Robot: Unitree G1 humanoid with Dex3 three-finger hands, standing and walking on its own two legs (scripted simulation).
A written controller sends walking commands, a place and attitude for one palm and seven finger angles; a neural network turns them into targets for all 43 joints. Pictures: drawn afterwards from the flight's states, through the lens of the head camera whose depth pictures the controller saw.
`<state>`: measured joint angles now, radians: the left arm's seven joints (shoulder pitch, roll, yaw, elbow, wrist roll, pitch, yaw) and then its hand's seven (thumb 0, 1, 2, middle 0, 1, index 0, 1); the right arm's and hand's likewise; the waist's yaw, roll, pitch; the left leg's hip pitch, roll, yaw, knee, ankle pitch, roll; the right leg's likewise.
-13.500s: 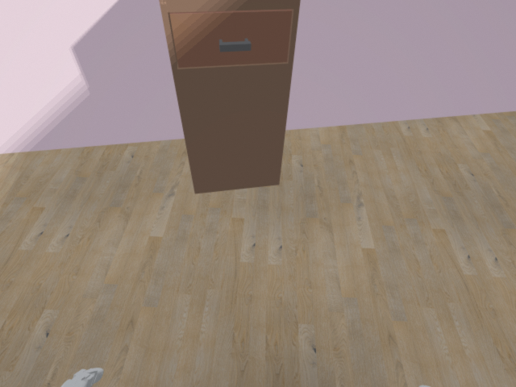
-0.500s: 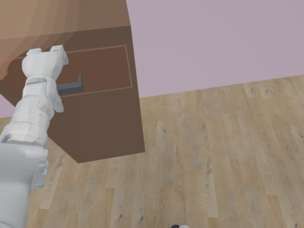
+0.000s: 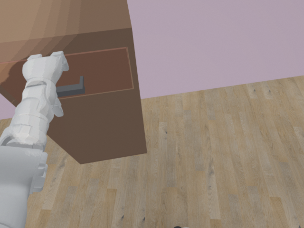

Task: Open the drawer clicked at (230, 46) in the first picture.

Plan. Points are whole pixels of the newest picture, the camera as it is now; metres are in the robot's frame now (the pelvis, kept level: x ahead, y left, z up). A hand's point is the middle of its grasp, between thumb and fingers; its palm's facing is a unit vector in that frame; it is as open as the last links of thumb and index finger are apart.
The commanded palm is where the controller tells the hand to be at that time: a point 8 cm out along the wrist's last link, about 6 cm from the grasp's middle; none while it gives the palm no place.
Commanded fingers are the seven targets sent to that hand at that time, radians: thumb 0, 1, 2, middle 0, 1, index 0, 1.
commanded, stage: move the hooked fingers above the handle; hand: left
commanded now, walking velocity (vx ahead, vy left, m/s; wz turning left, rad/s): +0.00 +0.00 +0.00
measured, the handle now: (67, 85) +0.54 +0.26 +0.02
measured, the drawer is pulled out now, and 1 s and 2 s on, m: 0.00 0.00 0.00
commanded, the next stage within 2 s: none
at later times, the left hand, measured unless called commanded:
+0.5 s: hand (57, 93) +0.46 +0.25 +0.07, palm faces -0.14 -0.01 -0.99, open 13.9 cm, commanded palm +0.46 +0.25 +0.14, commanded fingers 0.00 -0.50 0.30 -0.30 -1.20 -0.30 -1.20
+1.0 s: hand (53, 95) +0.46 +0.26 +0.08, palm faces -0.11 +0.00 -0.99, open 13.8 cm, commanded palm +0.46 +0.26 +0.14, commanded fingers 0.00 -0.50 0.30 -0.30 -1.20 -0.30 -1.20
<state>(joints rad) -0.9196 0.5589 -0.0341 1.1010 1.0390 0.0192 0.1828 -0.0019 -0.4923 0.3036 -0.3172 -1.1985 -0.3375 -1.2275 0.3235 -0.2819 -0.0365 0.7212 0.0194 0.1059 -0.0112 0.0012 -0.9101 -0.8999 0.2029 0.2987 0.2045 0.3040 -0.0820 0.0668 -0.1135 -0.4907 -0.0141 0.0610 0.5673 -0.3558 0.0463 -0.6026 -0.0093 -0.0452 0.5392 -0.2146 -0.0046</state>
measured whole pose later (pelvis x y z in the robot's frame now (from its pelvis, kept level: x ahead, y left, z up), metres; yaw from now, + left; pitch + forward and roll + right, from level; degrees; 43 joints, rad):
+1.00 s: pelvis -0.01 +0.00 +0.00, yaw +1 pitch +14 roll -1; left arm -0.83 0.58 -0.06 0.97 1.03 -0.12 0.10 0.00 -0.49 0.30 -0.33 -1.21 -0.32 -1.20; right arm 0.34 -0.27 -0.04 0.71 0.02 0.09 -0.05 0.00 -0.91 -0.90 0.21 0.30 0.21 0.30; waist -0.06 0.04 -0.09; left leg -0.47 -0.02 0.04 0.57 -0.35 0.04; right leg -0.57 -0.01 -0.07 0.53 -0.21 -0.01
